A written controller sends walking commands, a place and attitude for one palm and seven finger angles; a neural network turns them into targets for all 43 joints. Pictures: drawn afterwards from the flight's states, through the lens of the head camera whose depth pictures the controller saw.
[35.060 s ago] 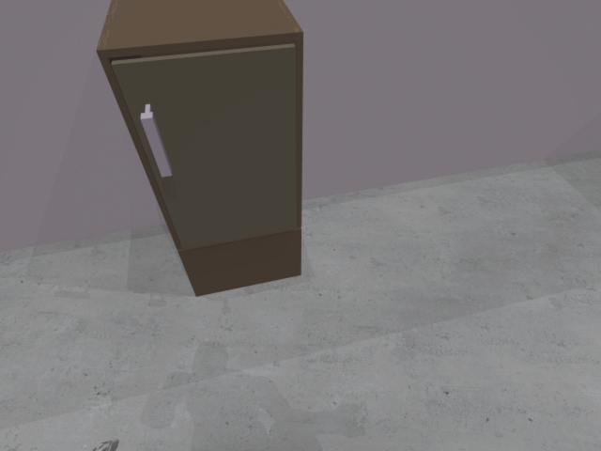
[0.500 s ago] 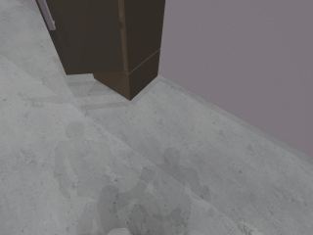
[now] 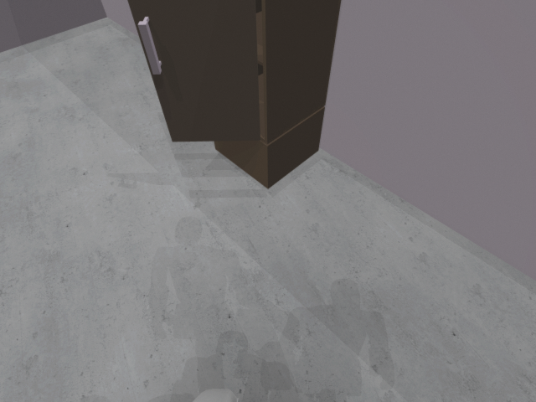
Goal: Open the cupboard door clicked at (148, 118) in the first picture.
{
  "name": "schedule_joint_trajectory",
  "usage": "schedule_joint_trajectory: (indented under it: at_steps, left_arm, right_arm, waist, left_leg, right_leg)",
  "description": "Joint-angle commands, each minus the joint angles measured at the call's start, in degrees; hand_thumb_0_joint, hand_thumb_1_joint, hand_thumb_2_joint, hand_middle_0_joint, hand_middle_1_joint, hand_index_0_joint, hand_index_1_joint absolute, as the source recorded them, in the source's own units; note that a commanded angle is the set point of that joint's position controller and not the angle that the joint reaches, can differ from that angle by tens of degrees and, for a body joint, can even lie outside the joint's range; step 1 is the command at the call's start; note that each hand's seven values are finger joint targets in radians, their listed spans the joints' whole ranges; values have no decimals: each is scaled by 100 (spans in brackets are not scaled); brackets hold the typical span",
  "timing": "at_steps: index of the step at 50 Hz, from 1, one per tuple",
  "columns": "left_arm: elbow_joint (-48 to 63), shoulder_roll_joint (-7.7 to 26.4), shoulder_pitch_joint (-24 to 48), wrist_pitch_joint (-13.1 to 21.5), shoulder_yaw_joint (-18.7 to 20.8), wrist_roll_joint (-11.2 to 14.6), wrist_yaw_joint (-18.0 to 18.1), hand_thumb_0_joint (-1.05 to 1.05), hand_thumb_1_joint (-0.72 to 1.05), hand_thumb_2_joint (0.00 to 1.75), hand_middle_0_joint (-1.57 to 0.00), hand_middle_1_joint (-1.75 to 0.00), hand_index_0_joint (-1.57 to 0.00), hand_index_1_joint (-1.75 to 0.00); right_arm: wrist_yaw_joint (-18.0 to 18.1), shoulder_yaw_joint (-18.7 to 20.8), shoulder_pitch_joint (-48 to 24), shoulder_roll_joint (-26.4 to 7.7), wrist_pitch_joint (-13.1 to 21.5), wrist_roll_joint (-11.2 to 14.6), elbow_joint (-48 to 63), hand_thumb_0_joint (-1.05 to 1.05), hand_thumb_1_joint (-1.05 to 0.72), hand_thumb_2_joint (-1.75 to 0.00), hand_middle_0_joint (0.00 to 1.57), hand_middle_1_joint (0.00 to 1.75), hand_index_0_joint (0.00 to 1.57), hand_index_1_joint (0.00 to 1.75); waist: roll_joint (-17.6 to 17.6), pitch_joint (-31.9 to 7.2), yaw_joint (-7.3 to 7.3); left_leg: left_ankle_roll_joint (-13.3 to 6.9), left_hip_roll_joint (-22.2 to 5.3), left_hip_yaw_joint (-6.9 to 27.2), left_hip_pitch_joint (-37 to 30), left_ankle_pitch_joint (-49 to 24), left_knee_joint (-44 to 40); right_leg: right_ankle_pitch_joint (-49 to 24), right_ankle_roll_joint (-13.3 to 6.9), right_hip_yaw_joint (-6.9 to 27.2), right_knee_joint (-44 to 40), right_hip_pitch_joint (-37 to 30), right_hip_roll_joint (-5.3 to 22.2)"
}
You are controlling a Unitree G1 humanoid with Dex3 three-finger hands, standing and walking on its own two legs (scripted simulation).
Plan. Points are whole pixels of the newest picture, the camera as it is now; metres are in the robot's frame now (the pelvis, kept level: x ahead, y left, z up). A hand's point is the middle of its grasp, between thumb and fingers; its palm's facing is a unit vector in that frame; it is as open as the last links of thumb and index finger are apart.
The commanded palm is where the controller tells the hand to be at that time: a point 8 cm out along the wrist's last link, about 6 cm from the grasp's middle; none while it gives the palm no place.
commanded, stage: take the last steps up to it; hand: left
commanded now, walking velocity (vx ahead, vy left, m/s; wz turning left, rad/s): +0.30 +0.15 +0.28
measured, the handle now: (151, 46) +1.09 +0.44 -0.03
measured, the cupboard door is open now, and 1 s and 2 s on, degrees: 46 46 46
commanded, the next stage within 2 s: come to a stop and stand still in 1.62 s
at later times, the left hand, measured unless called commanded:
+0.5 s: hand (126, 398) +0.15 +0.26 -0.16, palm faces +0.11 -0.98 -0.18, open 7.4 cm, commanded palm none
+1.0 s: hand (150, 338) +0.24 +0.24 -0.16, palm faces +0.19 -0.96 -0.21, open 7.2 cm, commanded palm none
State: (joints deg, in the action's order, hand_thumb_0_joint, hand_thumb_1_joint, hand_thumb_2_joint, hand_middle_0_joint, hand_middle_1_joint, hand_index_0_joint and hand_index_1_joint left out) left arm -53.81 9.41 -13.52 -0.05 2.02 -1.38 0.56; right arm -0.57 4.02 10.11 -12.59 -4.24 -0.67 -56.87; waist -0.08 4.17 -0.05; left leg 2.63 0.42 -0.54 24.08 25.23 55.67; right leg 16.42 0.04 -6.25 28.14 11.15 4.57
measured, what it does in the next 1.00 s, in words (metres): walks ahead: left foot, then right foot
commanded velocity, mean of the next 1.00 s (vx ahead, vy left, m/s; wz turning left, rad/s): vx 0.30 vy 0.10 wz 0.05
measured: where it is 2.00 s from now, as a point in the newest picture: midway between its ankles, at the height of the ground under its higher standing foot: (242, 303)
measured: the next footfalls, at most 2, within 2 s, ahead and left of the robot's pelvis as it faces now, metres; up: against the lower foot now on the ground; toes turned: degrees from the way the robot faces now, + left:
left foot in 0.18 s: +0.05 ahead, +0.13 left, +0.00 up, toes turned +8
right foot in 0.66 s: +0.27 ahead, -0.04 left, +0.00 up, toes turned -2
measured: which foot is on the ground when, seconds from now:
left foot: up 0.00-0.16, down 0.18-0.68, up 0.70-1.00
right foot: down 0.00-0.18, up 0.20-0.64, down 0.66-1.00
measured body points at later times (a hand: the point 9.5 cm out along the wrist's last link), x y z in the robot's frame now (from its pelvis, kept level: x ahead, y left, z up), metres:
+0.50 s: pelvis +0.08 +0.06 +0.00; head +0.10 +0.07 +0.45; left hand +0.14 +0.31 -0.15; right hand +0.06 -0.16 -0.15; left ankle +0.01 +0.13 -0.74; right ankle +0.17 -0.07 -0.69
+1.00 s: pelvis +0.25 +0.05 +0.01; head +0.28 +0.05 +0.46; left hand +0.23 +0.29 -0.14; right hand +0.34 -0.17 -0.15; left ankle +0.32 +0.22 -0.69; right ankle +0.23 -0.04 -0.74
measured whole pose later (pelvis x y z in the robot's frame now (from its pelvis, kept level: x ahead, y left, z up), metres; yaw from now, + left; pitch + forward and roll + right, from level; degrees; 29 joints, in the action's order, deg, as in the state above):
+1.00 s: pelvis +0.25 +0.05 +0.01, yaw +6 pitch +0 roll +1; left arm -61.2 9.9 -17.1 4.5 3.5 -1.0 0.0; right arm -0.9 3.6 11.3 -10.2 0.3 -1.4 -59.7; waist 0.0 2.0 1.1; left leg 2.3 -5.6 -2.7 29.9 11.2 45.0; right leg 13.2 -1.9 -8.3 18.8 5.9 1.4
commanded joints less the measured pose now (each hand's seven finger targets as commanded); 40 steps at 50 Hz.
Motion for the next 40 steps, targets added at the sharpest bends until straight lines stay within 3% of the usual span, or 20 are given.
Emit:
schedule_joint_trajectory:
  at_steps: [1,4,6,7,8,9,10,12,14,16,20,27,29,31,32,33,34,35,37,40]
  left_arm:
    - [50,1314,-633,184,383,-33,48,0,90,90,-20,-30,-20,-30]
    - [-102,1383,-715,201,430,-44,4,0,90,90,-20,-30,-20,-30]
    - [-116,1383,-489,180,436,-15,-18,0,90,90,-20,-30,-20,-30]
    - [-82,1305,-321,155,433,4,-41,0,90,90,-20,-30,-20,-30]
    - [51,1074,-144,114,400,43,-82,0,90,90,-20,-30,-20,-30]
    - [315,672,114,110,298,56,-130,0,90,90,-20,-30,-20,-30]
    - [478,716,670,118,231,-16,-103,0,90,90,-20,-30,-20,-30]
    - [338,703,801,146,218,-3,-143,0,90,90,-20,-30,-20,-30]
    - [77,652,466,124,201,-18,-192,0,90,90,-20,-30,-20,-30]
    - [-57,596,224,96,163,-5,-187,0,90,90,-20,-30,-20,-30]
    - [-20,534,439,71,110,2,-177,0,90,90,-20,-30,-20,-30]
    - [322,416,1290,126,69,13,-190,0,90,90,-20,-30,-20,-30]
    - [352,383,1293,138,87,16,-195,0,90,90,-20,-30,-20,-30]
    - [190,473,602,191,152,13,-187,0,90,90,-20,-30,-20,-30]
    - [-62,673,-233,252,228,1,-155,0,90,90,-20,-30,-20,-30]
    - [-362,1146,-1267,320,379,-25,-87,0,90,90,-20,-30,-20,-30]
    - [-474,1535,-1665,291,438,44,-51,0,90,90,-20,-30,-20,-30]
    - [-359,1374,-1249,293,419,96,-14,0,90,90,-20,-30,-20,-30]
    - [-172,761,-333,296,268,92,25,0,90,90,-20,-30,-20,-30]
    - [-253,389,-309,445,157,52,8,0,90,90,-20,-30,-20,-30]
  right_arm:
    - [-84,-9,-557,-198,285,-17,548,0,-90,-90,20,30,20,30]
    - [-112,-35,-519,-206,365,-20,555,0,-90,-90,20,30,20,30]
    - [-99,-51,-114,-217,414,-30,425,0,-90,-90,20,30,20,30]
    - [-78,-29,228,-314,446,-32,318,0,-90,-90,20,30,20,30]
    - [-14,71,778,-719,485,-66,193,0,-90,-90,20,30,20,30]
    - [48,202,1467,-1286,487,-145,69,0,-90,-90,20,30,20,30]
    - [103,173,1756,-1283,479,-131,-54,0,-90,-90,20,30,20,30]
    - [193,33,1355,-875,570,-86,57,0,-90,-90,20,30,20,30]
    - [210,-83,1078,-596,681,-77,92,0,-90,-90,20,30,20,30]
    - [211,-122,1115,-543,759,-46,9,0,-90,-90,20,30,20,30]
    - [206,-163,1386,-445,798,-24,-211,0,-90,-90,20,30,20,30]
    - [223,-176,1930,-330,809,-83,-624,0,-90,-90,20,30,20,30]
    - [239,-177,1934,-335,804,-98,-703,0,-90,-90,20,30,20,30]
    - [255,-187,1894,-335,800,-73,-770,0,-90,-90,20,30,20,30]
    - [234,-170,1787,-331,817,-19,-758,0,-90,-90,20,30,20,30]
    - [202,-153,1763,-217,860,55,-606,0,-90,-90,20,30,20,30]
    - [202,-136,1795,-127,849,76,-439,0,-90,-90,20,30,20,30]
    - [175,-81,1383,-239,770,28,-427,0,-90,-90,20,30,20,30]
    - [102,-60,962,33,659,-39,-371,0,-90,-90,20,30,20,30]
    - [38,-112,1323,273,524,-87,-502,0,-90,-90,20,30,20,30]
  waist:
    - [-996,-318,425]
    - [-1048,-280,420]
    - [-918,-281,174]
    - [-567,-300,-25]
    - [378,-493,-321]
    - [1894,-550,-609]
    - [1496,-414,-760]
    - [907,-70,-457]
    - [616,67,-179]
    - [527,-83,-43]
    - [487,53,-25]
    - [397,357,-246]
    - [476,365,-210]
    - [233,46,144]
    - [-101,-314,511]
    - [-916,-1025,848]
    - [-1380,-1316,768]
    - [-948,-886,703]
    - [-438,113,267]
    - [-734,-20,-36]
  left_leg:
    - [-15,-91,-266,371,140,-1035]
    - [-93,-81,-400,71,97,-1743]
    - [-151,39,-588,-928,-478,-2617]
    - [-223,51,-550,-1716,-727,-3187]
    - [-578,-652,441,-2660,-375,-3575]
    - [-1266,-2013,2316,-3215,-228,-4126]
    - [-1690,-2296,2661,-2899,-217,-4323]
    - [-1632,-1971,2199,-2384,-558,-4362]
    - [-1391,-1567,1449,-2132,-1410,-4476]
    - [-1363,-1379,956,-2259,-2419,-4444]
    - [-1378,-1293,627,-2239,-2864,-4538]
    - [-1363,-1417,544,-2292,-3247,-4357]
    - [-1307,-1397,465,-2205,-3455,-4150]
    - [-1124,-1165,290,-1932,-4042,-3267]
    - [-915,-897,120,-1314,-4045,-2249]
    - [-606,-299,-314,-17,-2647,-702]
    - [-405,234,-377,866,855,1112]
    - [-423,-146,206,1032,592,1723]
    - [-380,-613,338,1014,-536,1500]
    - [-176,-704,32,511,-1047,617]
  right_leg:
    - [-1304,-807,1170,-1147,-973,1555]
    - [-702,-792,1174,-1106,-888,1661]
    - [-207,-559,824,-848,-204,1465]
    - [265,-331,562,-460,439,1244]
    - [749,-49,67,564,1423,766]
    - [1809,233,-555,2277,2632,-4]
    - [1959,100,64,3173,3041,56]
    - [1086,28,479,3833,3188,288]
    - [406,55,476,3759,2842,307]
    - [74,98,412,3546,2665,254]
    - [-296,138,310,2816,2522,222]
    - [-275,-19,125,1477,2081,39]
    - [-167,-101,42,1165,1655,-79]
    - [-378,-211,-73,493,386,-327]
    - [-698,-344,173,197,-950,-223]
    - [-909,-845,1797,-93,-2602,1056]
    - [-1231,-1508,3590,-955,-2868,2427]
    - [25,-1465,3725,-1424,-1838,2362]
    - [471,-1041,2334,-1749,-267,1791]
    - [-716,-773,1097,-1898,234,1258]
